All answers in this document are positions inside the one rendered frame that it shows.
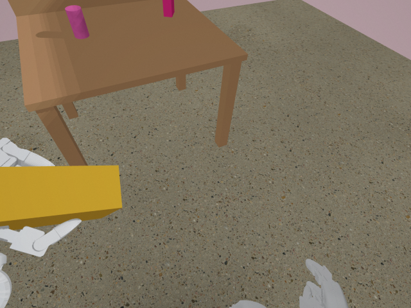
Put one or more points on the right robot hand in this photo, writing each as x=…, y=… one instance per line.
x=330, y=295

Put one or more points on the table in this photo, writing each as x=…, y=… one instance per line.
x=130, y=44

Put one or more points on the sponge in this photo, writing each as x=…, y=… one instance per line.
x=36, y=196

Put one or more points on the left robot hand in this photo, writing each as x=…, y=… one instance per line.
x=30, y=240

